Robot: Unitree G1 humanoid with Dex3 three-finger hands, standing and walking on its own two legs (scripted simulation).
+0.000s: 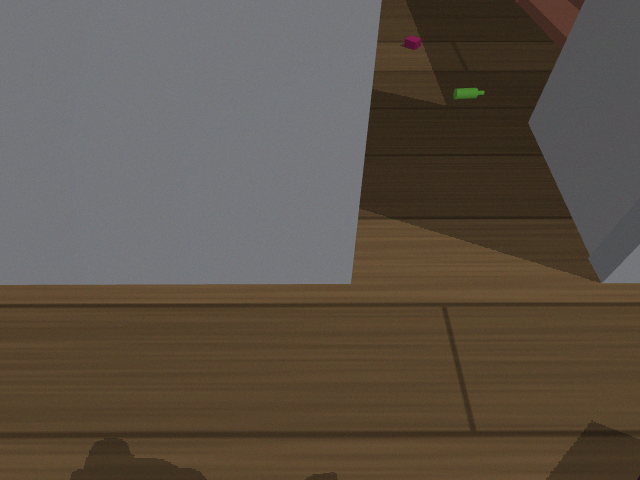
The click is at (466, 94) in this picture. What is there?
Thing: lying bottle
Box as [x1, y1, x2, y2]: [453, 88, 484, 98]
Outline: 453,96 454,98 472,98 476,97 478,94 483,94 484,91 478,91 477,88 456,88 454,90
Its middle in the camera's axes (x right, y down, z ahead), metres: +0.89 -0.89 +2.34
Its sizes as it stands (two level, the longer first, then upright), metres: 0.171 0.060 0.060
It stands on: the floor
